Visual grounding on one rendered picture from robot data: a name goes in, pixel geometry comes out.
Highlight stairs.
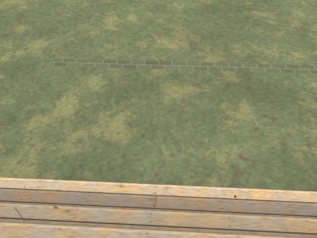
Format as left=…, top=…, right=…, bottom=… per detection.
left=0, top=177, right=317, bottom=238

